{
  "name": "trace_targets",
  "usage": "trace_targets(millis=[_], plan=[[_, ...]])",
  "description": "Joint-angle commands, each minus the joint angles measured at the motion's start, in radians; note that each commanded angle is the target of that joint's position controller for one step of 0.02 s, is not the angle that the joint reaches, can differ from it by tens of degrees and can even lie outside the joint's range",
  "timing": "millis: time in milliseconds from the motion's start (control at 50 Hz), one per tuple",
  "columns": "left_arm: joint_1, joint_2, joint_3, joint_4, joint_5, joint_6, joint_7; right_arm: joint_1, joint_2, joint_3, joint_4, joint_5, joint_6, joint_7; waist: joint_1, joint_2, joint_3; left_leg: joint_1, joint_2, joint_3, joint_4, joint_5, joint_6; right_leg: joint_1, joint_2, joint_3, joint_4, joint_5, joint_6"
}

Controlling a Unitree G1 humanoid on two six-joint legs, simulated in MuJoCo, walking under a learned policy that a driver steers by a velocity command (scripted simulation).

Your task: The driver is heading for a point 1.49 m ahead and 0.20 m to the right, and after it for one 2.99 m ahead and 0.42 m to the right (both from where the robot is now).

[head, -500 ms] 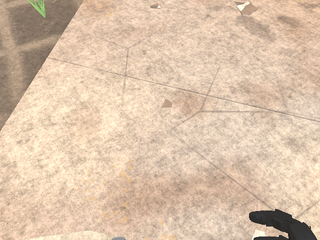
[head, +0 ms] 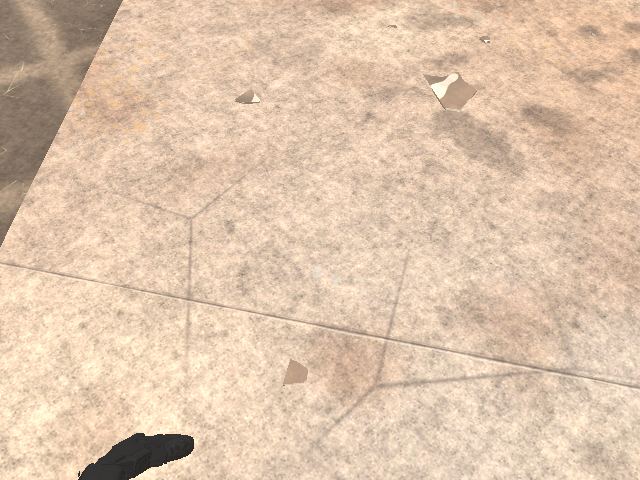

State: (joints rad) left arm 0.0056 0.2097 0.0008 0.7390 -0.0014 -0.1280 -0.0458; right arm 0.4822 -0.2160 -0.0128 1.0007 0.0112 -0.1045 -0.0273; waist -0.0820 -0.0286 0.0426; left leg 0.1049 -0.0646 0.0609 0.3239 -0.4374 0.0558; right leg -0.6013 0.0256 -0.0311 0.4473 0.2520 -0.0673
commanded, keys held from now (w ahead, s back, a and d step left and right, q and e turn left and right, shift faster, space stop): shift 1.00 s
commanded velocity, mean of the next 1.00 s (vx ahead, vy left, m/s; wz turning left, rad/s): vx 0.08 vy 0.00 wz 0.00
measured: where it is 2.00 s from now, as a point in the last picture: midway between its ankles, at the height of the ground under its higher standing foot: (323, 465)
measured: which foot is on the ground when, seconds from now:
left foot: down 0.00-0.02, up 0.04-0.38, down 0.40-1.00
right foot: up 0.00-0.00, down 0.02-1.00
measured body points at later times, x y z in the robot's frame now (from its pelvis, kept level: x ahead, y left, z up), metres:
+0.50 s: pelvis +0.15 +0.01 +0.01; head +0.15 +0.03 +0.46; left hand +0.26 +0.26 -0.13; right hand +0.21 -0.25 -0.12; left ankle +0.17 +0.15 -0.72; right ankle +0.22 -0.08 -0.72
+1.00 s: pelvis +0.19 +0.03 +0.01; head +0.20 +0.03 +0.46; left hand +0.28 +0.28 -0.13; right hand +0.22 -0.21 -0.14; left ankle +0.17 +0.15 -0.72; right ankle +0.22 -0.08 -0.72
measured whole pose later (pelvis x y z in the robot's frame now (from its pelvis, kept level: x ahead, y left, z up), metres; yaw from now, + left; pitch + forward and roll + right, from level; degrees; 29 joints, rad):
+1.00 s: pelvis +0.19 +0.03 +0.01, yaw -2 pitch -1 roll +0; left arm 0.16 0.20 0.04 1.02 0.00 0.00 0.04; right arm 0.24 -0.18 -0.03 1.05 0.00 -0.02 -0.04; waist 0.00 0.00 0.03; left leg -0.20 0.00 0.00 0.54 -0.32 0.00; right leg -0.29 0.02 0.01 0.53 -0.23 -0.01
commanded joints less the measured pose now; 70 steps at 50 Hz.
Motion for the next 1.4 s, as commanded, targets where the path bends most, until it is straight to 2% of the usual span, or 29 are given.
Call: trace_targets(millis=[20, 40, 60, 80, 100, 120, 140, 160, 200, 220, 240, 280, 340, 380, 400, 420, 440, 460, 480, 580, 680, 840, 1280, 1300, 1320, 1340, 1360, 1380, 1400], plan=[[0.371, 0.185, 0.069, 0.070, 0.023, -0.007, 0.010, -0.115, -0.178, -0.031, -0.078, -0.013, 0.019, -0.006, 0.255, 0.142, -0.224, -0.165, 0.125, -0.026, 0.458, 0.913, -0.029, 0.569, -0.032, 0.041, -0.033, 0.281, -0.059], [0.422, 0.246, 0.068, 0.087, 0.067, 0.003, 0.017, 0.020, -0.062, -0.002, -0.081, -0.037, 0.021, 0.009, 0.182, -0.154, -0.374, -0.454, -0.010, -0.014, 0.920, 0.116, -0.078, 0.894, -0.303, 0.290, 0.147, 0.855, -0.213], [0.428, 0.175, 0.041, 0.090, 0.074, -0.001, 0.008, 0.253, 0.006, 0.024, -0.019, 0.001, 0.014, 0.032, 0.120, -0.237, -0.613, -0.606, -0.070, -0.279, 1.162, -0.257, -0.086, 1.088, -0.479, 0.630, 0.130, 0.846, -0.398], [0.340, 0.146, 0.044, 0.056, 0.044, 0.015, 0.006, 0.180, -0.109, -0.001, -0.018, 0.013, 0.016, 0.041, 0.144, -0.100, -0.573, -0.617, -0.004, -0.311, 1.180, -0.199, -0.082, 0.956, -0.422, 0.568, 0.060, 0.627, -0.372], [0.218, 0.126, 0.037, 0.035, 0.013, 0.027, 0.012, 0.025, -0.156, -0.016, -0.067, 0.012, 0.025, 0.035, 0.122, -0.009, -0.397, -0.656, 0.047, -0.239, 1.108, -0.135, -0.086, 0.763, -0.370, 0.463, 0.005, 0.388, -0.320], [0.143, 0.090, 0.021, 0.031, 0.000, 0.034, 0.017, -0.083, -0.161, -0.027, -0.088, 0.002, 0.038, 0.018, 0.091, 0.093, -0.259, -0.659, 0.086, -0.189, 1.026, -0.081, -0.098, 0.560, -0.320, 0.402, -0.075, 0.202, -0.271], [0.125, 0.088, 0.015, 0.037, 0.012, 0.034, 0.021, -0.125, -0.160, -0.034, -0.104, -0.006, 0.056, 0.005, 0.074, 0.084, -0.189, -0.601, 0.108, -0.170, 0.960, -0.035, -0.101, 0.403, -0.285, 0.355, -0.116, 0.157, -0.245], [0.117, 0.098, 0.017, 0.047, 0.027, 0.039, 0.019, -0.108, -0.128, -0.032, -0.105, -0.011, 0.072, 0.000, 0.048, 0.039, -0.163, -0.536, 0.120, -0.159, 0.890, -0.011, -0.104, 0.311, -0.251, 0.311, -0.144, 0.133, -0.226], [0.109, 0.108, 0.021, 0.063, 0.045, 0.042, 0.020, -0.079, -0.061, -0.019, -0.099, -0.010, 0.083, -0.011, 0.019, -0.027, -0.157, -0.448, 0.122, -0.126, 0.707, -0.005, -0.110, 0.215, -0.200, 0.212, -0.158, 0.193, -0.203], [0.117, 0.113, 0.024, 0.070, 0.048, 0.042, 0.024, -0.092, -0.053, -0.016, -0.100, -0.010, 0.085, -0.018, 0.022, -0.044, -0.176, -0.425, 0.119, -0.117, 0.627, 0.002, -0.113, 0.216, -0.194, 0.190, -0.154, 0.223, -0.201], [0.126, 0.121, 0.028, 0.076, 0.046, 0.045, 0.029, -0.110, -0.053, -0.015, -0.099, -0.013, 0.089, -0.023, 0.030, -0.053, -0.203, -0.404, 0.121, -0.115, 0.561, 0.036, -0.111, 0.229, -0.194, 0.183, -0.152, 0.172, -0.197], [0.134, 0.142, 0.037, 0.082, 0.034, 0.058, 0.039, -0.150, -0.080, -0.024, -0.098, -0.012, 0.105, -0.028, 0.047, -0.064, -0.226, -0.364, 0.123, -0.113, 0.479, 0.125, -0.105, 0.223, -0.199, 0.202, -0.185, -0.130, -0.183], [0.105, 0.149, 0.041, 0.081, 0.019, 0.081, 0.051, -0.217, -0.099, -0.035, -0.103, -0.015, 0.121, -0.029, 0.051, -0.087, -0.140, -0.333, 0.109, -0.092, 0.354, 0.192, -0.080, 0.139, -0.182, 0.238, -0.239, -0.637, -0.140], [0.127, 0.120, 0.034, 0.096, 0.009, 0.091, 0.059, -0.228, -0.093, -0.038, -0.096, -0.029, 0.116, -0.026, 0.047, -0.075, -0.095, -0.294, 0.099, -0.074, 0.231, 0.216, -0.051, 0.114, -0.156, 0.240, -0.227, -0.783, -0.086], [0.162, 0.102, 0.029, 0.112, 0.008, 0.091, 0.061, -0.224, -0.100, -0.038, -0.096, -0.039, 0.111, -0.025, 0.049, -0.051, -0.081, -0.278, 0.129, -0.103, 0.165, 0.234, -0.030, 0.113, -0.136, 0.232, -0.206, -0.825, -0.046], [0.178, 0.099, 0.030, 0.117, 0.009, 0.090, 0.062, -0.217, -0.130, -0.041, -0.097, -0.044, 0.106, -0.024, 0.064, -0.004, -0.057, -0.293, 0.189, -0.160, 0.110, 0.206, 0.002, 0.109, -0.103, 0.199, -0.136, -0.793, -0.015], [0.215, 0.094, 0.037, 0.119, 0.004, 0.092, 0.066, -0.241, -0.181, -0.058, -0.079, -0.031, 0.103, -0.022, 0.119, 0.139, -0.030, -0.427, 0.182, -0.176, 0.078, 0.025, 0.029, 0.182, -0.027, 0.096, -0.104, -0.703, 0.013], [0.194, 0.101, 0.038, 0.127, 0.016, 0.094, 0.070, -0.255, -0.119, -0.046, -0.079, -0.029, 0.092, -0.018, 0.107, 0.149, -0.023, -0.518, 0.170, -0.179, 0.023, -0.073, 0.020, 0.286, -0.019, 0.074, -0.048, -0.604, 0.029], [0.189, 0.096, 0.041, 0.127, 0.016, 0.096, 0.072, -0.267, -0.094, -0.039, -0.072, -0.032, 0.082, -0.017, 0.116, 0.168, -0.027, -0.552, 0.168, -0.180, -0.001, -0.087, 0.002, 0.343, -0.020, 0.067, -0.021, -0.542, 0.027], [0.192, 0.090, 0.045, 0.163, 0.014, 0.102, 0.070, -0.235, -0.101, -0.043, -0.045, -0.015, 0.057, -0.019, 0.097, 0.067, -0.040, -0.466, 0.135, -0.135, 0.072, 0.115, -0.025, 0.343, -0.044, 0.084, -0.023, -0.473, -0.003], [0.186, 0.087, 0.047, 0.188, 0.008, 0.103, 0.070, -0.199, -0.094, -0.041, -0.018, -0.013, 0.057, -0.019, 0.082, 0.042, -0.078, -0.413, 0.126, -0.121, 0.110, 0.252, -0.017, 0.384, -0.045, 0.079, 0.012, -0.330, 0.001], [0.186, 0.086, 0.051, 0.227, 0.002, 0.119, 0.081, -0.183, -0.073, -0.037, 0.010, -0.012, 0.070, -0.017, 0.080, 0.033, -0.063, -0.388, 0.108, -0.101, 0.124, 0.316, -0.020, 0.403, -0.051, 0.084, 0.029, -0.270, 0.000], [0.169, 0.070, 0.053, 0.312, 0.000, 0.129, 0.089, -0.166, -0.044, -0.031, 0.064, -0.015, 0.078, -0.019, 0.083, 0.031, -0.010, -0.381, 0.089, -0.084, 0.079, 0.219, -0.026, 0.405, -0.050, 0.085, -0.006, -0.366, 0.017], [0.207, 0.067, 0.055, 0.334, -0.004, 0.131, 0.089, -0.123, -0.046, -0.034, 0.084, -0.010, 0.081, -0.020, 0.079, 0.038, -0.052, -0.365, 0.075, -0.072, 0.072, -0.007, -0.008, 0.411, -0.021, 0.056, 0.007, -0.621, 0.009], [0.223, 0.093, 0.065, 0.336, -0.016, 0.129, 0.088, -0.112, -0.081, -0.047, 0.080, 0.001, 0.083, -0.021, 0.077, 0.055, -0.010, -0.396, 0.086, -0.104, 0.065, -0.262, 0.025, 0.345, -0.005, 0.047, 0.030, -0.895, -0.004], [0.190, 0.109, 0.070, 0.316, -0.023, 0.117, 0.084, -0.083, -0.104, -0.054, 0.073, 0.010, 0.075, -0.021, 0.056, 0.062, 0.054, -0.412, 0.138, -0.184, 0.022, -0.439, 0.067, 0.234, -0.023, 0.074, 0.047, -1.026, -0.016], [0.109, 0.091, 0.065, 0.272, -0.035, 0.093, 0.078, -0.038, -0.129, -0.061, 0.074, 0.019, 0.056, -0.020, 0.020, 0.107, 0.102, -0.350, 0.230, -0.314, -0.064, -0.494, 0.118, 0.106, -0.034, 0.067, 0.098, -0.959, -0.008], [0.029, 0.046, 0.054, 0.233, -0.044, 0.066, 0.067, -0.033, -0.168, -0.076, 0.074, 0.025, 0.035, -0.018, 0.007, 0.199, 0.131, -0.277, 0.355, -0.476, -0.173, -0.453, 0.167, 0.014, -0.026, -0.001, 0.223, -0.711, 0.015], [0.004, 0.051, 0.056, 0.223, -0.041, 0.048, 0.056, -0.054, -0.184, -0.088, 0.069, 0.015, 0.021, -0.017, 0.010, 0.228, 0.135, -0.255, 0.448, -0.584, -0.224, -0.372, 0.206, -0.039, -0.066, 0.021, 0.348, -0.608, 0.006]])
